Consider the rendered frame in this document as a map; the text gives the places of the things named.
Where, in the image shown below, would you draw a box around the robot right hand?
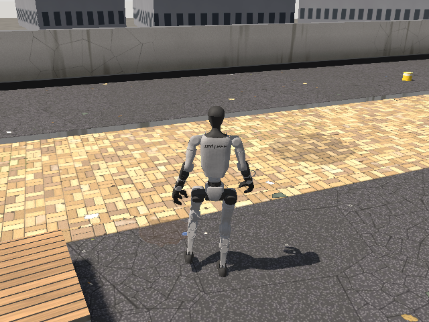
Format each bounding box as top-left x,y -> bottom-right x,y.
239,181 -> 254,193

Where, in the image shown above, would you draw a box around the robot right thigh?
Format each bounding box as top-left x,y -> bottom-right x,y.
219,188 -> 237,236

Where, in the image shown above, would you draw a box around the left robot upper arm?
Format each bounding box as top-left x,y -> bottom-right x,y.
183,135 -> 202,172

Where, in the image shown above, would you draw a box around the right robot upper arm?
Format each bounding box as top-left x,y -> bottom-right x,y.
230,135 -> 247,171

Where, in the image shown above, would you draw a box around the robot left hand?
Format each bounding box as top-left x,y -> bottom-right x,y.
172,188 -> 188,205

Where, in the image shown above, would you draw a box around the humanoid robot torso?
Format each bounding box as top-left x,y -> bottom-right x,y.
200,132 -> 231,201

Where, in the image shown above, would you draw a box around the robot right forearm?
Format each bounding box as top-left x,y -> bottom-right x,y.
241,161 -> 253,184

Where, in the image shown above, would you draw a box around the robot left forearm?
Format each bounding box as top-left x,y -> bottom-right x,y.
174,162 -> 189,191

